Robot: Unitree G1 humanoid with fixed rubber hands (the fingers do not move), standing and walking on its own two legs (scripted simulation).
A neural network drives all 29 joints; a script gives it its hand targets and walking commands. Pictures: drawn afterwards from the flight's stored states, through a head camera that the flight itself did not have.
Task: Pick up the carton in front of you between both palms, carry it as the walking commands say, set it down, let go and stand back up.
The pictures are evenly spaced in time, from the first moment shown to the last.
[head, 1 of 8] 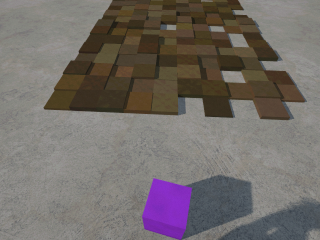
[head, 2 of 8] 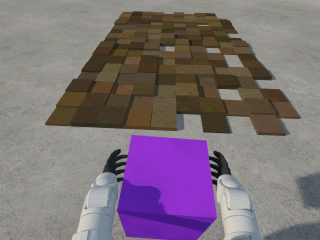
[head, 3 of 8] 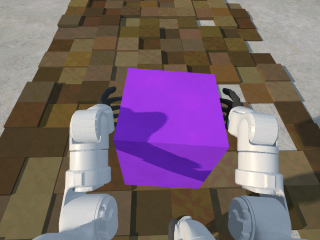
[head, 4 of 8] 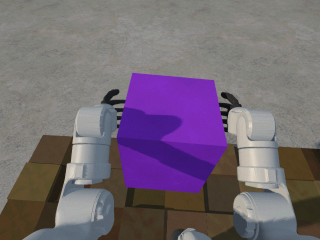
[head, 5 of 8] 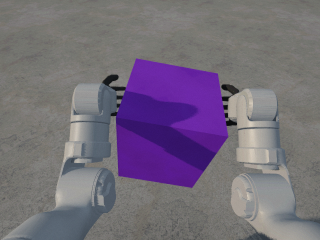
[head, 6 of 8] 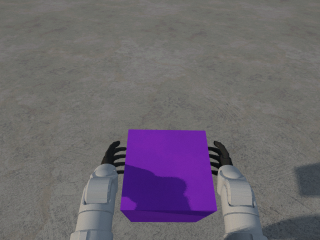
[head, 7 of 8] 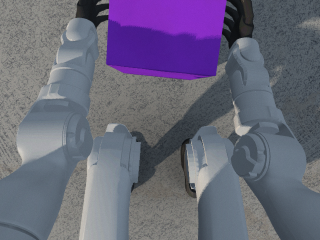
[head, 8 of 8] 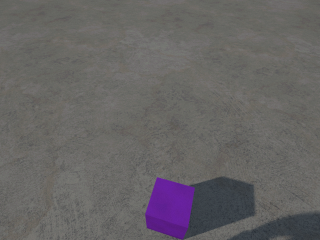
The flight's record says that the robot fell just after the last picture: no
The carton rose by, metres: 0.81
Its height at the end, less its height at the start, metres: +0.00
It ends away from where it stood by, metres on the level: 6.55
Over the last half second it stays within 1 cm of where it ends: yes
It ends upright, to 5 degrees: yes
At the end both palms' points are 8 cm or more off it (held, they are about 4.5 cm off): yes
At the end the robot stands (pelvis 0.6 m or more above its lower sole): yes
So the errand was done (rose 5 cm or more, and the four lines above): yes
